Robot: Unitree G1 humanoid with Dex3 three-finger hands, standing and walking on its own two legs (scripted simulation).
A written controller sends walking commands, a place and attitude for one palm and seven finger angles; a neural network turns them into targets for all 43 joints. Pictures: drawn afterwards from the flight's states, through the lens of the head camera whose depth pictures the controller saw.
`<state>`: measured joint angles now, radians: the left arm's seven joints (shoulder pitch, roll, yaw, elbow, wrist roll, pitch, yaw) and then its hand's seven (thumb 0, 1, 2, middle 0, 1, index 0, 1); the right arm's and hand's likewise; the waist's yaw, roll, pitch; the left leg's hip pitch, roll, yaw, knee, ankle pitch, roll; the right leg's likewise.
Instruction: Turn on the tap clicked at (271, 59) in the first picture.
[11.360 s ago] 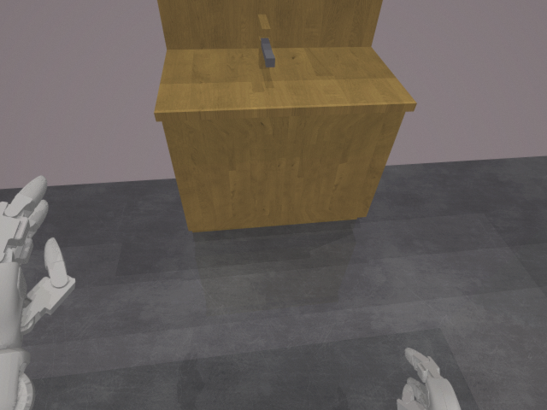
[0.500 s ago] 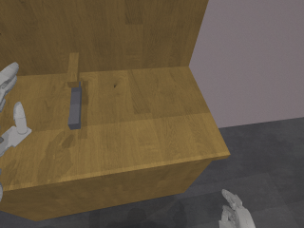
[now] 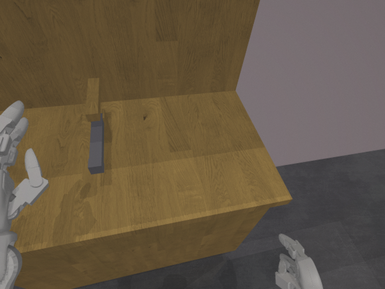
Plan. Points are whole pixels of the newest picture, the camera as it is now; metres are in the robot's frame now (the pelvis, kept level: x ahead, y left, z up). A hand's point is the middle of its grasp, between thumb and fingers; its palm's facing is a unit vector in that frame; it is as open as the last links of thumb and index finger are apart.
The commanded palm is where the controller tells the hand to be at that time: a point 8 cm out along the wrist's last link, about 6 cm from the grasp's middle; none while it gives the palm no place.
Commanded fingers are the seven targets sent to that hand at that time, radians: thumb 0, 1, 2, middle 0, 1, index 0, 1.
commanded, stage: come to a stop and stand still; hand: left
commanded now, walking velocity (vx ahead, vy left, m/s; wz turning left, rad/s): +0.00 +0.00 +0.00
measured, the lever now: (96, 165) +0.34 +0.26 +0.02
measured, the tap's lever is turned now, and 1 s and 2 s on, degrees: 0 0 0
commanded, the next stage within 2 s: look again from close up in 0.34 s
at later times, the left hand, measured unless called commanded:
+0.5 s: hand (44, 189) +0.21 +0.25 +0.15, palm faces +0.37 -0.86 -0.35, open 7.4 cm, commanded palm +0.15 +0.28 +0.17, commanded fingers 0.00 0.90 0.90 -0.20 -0.30 -0.20 -0.30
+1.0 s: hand (48, 189) +0.21 +0.25 +0.16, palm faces +0.36 -0.86 -0.36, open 7.4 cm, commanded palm +0.16 +0.27 +0.17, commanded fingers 0.00 0.90 0.90 -0.20 -0.30 -0.20 -0.30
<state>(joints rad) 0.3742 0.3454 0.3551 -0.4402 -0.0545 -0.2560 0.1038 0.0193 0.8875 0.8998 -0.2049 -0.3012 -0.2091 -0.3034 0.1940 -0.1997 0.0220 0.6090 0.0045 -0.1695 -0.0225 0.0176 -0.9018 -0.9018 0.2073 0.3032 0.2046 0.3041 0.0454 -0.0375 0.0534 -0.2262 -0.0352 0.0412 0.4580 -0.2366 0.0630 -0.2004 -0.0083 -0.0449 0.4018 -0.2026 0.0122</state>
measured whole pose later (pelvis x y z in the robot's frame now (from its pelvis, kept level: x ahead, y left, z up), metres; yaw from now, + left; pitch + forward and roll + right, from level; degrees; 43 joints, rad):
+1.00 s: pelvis -0.01 +0.00 +0.00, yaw -1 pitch +0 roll -1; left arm 0.42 0.37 0.35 -0.46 -0.05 -0.21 0.09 0.02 0.89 0.90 -0.21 -0.30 -0.21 -0.30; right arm 0.19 -0.19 0.02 0.59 0.01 -0.13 -0.04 0.02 -0.90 -0.90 0.21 0.30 0.20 0.30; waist 0.04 -0.04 0.05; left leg -0.21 -0.03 0.06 0.41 -0.20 0.06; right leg -0.20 0.00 -0.03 0.36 -0.17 0.01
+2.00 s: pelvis +0.00 -0.05 +0.00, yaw -1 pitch +0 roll -1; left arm 0.47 0.36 0.32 -0.48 -0.07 -0.14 0.12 0.02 0.89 0.90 -0.21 -0.30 -0.21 -0.30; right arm 0.16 -0.21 0.01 0.58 0.02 -0.08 -0.04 0.02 -0.90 -0.90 0.21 0.30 0.20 0.30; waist 0.02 0.00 0.04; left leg -0.21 0.03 0.03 0.44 -0.23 0.00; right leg -0.18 0.06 -0.05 0.37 -0.20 -0.05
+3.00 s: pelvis -0.01 +0.00 +0.00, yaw -3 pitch +0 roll -1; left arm 0.43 0.38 0.34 -0.44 -0.04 -0.28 0.05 0.02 0.89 0.90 -0.21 -0.30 -0.21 -0.30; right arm 0.21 -0.19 0.02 0.57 0.01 -0.16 0.00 0.02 -0.90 -0.90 0.21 0.30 0.20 0.30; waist 0.01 -0.03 0.06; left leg -0.25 -0.02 0.08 0.47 -0.23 0.06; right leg -0.25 0.01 0.00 0.43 -0.19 0.01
